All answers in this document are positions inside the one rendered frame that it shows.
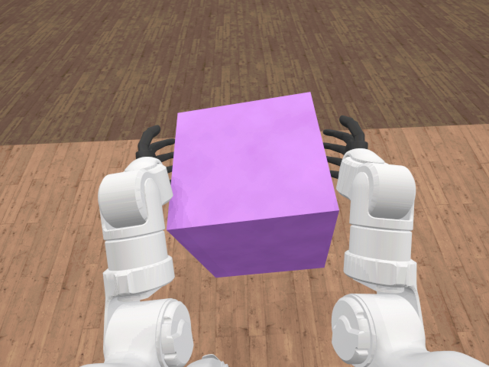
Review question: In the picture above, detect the right robot forearm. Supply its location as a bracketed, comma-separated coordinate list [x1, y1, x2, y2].
[336, 148, 426, 343]

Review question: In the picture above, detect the left robot forearm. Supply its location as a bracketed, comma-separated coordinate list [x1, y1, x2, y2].
[98, 157, 175, 358]

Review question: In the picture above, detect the right robot upper arm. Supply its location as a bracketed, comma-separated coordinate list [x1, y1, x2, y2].
[332, 294, 489, 367]

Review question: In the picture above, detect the carton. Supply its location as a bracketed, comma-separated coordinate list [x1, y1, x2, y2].
[167, 92, 339, 278]

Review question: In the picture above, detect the robot left hand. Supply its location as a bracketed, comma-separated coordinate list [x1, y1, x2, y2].
[136, 125, 175, 185]

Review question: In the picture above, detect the left robot upper arm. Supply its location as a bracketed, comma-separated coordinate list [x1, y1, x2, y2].
[80, 298, 193, 367]

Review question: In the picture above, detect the robot right hand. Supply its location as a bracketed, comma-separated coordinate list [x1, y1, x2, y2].
[323, 115, 368, 179]

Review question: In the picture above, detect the robot left shin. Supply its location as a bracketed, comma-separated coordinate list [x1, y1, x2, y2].
[202, 354, 220, 361]

